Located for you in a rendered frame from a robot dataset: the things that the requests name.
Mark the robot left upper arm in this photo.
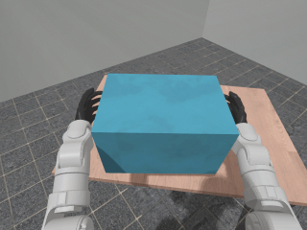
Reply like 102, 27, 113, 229
43, 215, 94, 230

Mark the carton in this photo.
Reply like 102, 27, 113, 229
91, 73, 240, 174

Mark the robot right upper arm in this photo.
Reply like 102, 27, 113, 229
245, 211, 301, 230

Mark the table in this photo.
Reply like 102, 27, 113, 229
52, 75, 307, 230

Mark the left robot forearm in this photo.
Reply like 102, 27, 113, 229
41, 120, 94, 230

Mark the robot left hand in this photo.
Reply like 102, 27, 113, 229
75, 87, 103, 125

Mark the robot right hand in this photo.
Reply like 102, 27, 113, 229
224, 91, 248, 125

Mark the right robot forearm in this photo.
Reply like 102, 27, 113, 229
231, 123, 303, 230

